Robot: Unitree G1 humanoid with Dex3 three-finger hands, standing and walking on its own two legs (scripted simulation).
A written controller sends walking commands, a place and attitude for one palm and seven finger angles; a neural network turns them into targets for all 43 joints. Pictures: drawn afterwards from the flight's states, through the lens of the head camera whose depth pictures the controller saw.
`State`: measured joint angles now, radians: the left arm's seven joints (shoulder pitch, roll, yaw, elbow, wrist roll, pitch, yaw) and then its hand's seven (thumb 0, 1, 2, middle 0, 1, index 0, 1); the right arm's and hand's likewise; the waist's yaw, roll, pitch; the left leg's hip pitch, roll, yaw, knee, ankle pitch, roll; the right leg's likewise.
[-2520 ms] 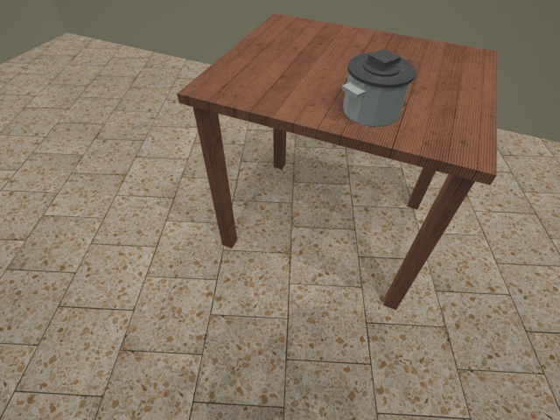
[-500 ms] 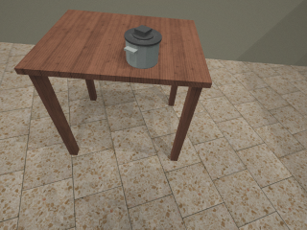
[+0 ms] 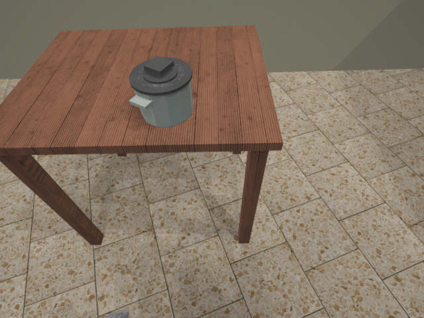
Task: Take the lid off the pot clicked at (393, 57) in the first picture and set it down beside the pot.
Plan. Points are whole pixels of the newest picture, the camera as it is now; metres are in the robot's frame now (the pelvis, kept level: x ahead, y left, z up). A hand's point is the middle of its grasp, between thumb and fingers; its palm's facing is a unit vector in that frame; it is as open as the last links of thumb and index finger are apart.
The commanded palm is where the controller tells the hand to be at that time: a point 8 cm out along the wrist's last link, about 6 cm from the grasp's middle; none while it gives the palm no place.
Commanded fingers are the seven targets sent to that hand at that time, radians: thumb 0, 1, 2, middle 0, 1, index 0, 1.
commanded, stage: take the last steps up to it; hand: left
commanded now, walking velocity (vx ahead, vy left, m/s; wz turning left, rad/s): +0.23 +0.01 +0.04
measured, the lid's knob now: (159, 65) +0.65 +0.15 +0.13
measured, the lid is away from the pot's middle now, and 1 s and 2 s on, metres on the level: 0.00 0.00 0.00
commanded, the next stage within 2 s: come to a stop and stand still in 0.18 s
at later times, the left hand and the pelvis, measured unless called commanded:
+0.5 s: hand out of the picture +0.12 +0.19 -0.17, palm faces +0.10 -0.98 -0.15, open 7.4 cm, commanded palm none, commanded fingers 0.00 0.90 0.90 -0.20 -0.30 -0.20 -0.30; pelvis +0.15 +0.03 +0.01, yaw +1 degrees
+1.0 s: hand (156, 305) +0.18 +0.14 -0.16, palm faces +0.04 -0.98 -0.21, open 7.4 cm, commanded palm none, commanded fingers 0.00 0.90 0.90 -0.20 -0.30 -0.20 -0.30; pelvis +0.12 -0.04 +0.00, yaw +1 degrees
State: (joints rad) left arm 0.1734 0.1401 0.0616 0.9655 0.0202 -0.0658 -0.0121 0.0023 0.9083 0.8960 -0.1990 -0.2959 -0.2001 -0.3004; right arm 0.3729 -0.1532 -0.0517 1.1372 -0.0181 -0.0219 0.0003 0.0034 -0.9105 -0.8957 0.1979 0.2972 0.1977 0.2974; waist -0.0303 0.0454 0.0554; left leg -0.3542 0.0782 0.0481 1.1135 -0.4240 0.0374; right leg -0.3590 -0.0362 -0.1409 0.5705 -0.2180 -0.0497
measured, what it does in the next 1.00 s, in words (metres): walks ahead: left foot, then right foot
